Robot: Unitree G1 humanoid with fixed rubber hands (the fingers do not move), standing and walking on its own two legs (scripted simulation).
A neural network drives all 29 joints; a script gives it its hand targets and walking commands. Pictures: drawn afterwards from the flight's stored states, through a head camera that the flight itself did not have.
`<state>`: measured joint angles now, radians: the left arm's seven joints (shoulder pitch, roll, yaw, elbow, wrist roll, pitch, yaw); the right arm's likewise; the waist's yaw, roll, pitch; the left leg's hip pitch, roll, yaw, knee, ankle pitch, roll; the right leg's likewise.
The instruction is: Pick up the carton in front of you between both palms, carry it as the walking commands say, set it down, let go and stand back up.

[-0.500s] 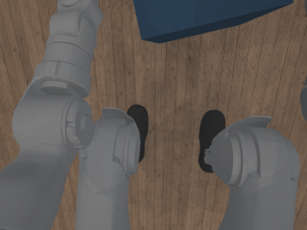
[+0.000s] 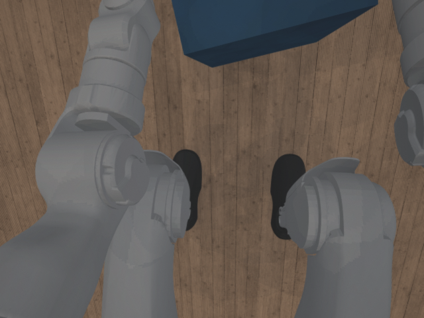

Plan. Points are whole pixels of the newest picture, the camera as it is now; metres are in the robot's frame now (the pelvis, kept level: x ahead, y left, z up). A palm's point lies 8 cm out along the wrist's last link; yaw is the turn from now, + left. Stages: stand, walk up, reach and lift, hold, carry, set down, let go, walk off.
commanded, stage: reach and lift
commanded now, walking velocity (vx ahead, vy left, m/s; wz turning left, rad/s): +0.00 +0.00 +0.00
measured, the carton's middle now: out of the picture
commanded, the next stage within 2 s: none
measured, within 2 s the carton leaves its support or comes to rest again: leaves its support in 0.20 s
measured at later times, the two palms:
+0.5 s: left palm out of the picture +0.53 +0.10 -0.05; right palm out of the picture +0.54 -0.20 -0.05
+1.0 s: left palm out of the picture +0.50 +0.11 +0.10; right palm out of the picture +0.49 -0.19 +0.10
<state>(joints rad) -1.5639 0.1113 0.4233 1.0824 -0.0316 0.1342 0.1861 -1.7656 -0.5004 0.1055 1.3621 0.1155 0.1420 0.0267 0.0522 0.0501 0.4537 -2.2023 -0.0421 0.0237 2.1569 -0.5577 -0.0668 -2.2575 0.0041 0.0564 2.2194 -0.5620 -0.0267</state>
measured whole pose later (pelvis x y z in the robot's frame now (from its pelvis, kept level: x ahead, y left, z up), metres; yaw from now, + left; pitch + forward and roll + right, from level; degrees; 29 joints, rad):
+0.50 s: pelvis +0.01 +0.01 +0.03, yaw -4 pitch +40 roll +3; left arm -1.15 -0.04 0.54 0.67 0.05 0.30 0.19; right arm -1.33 -0.25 -0.18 0.92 -0.09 0.36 0.00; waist 0.03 0.06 0.05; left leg -2.19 -0.08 -0.03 2.06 -0.57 -0.08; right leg -2.23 0.05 0.05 2.07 -0.54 0.02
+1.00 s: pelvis +0.01 +0.02 +0.15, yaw -5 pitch +42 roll +2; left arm -0.94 -0.13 0.55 0.51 0.20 0.40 0.13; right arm -1.04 -0.08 -0.36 0.70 -0.24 0.43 0.04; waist 0.02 0.03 -0.17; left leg -1.91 -0.07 -0.04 1.67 -0.50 -0.05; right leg -1.93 0.04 0.06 1.68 -0.47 0.02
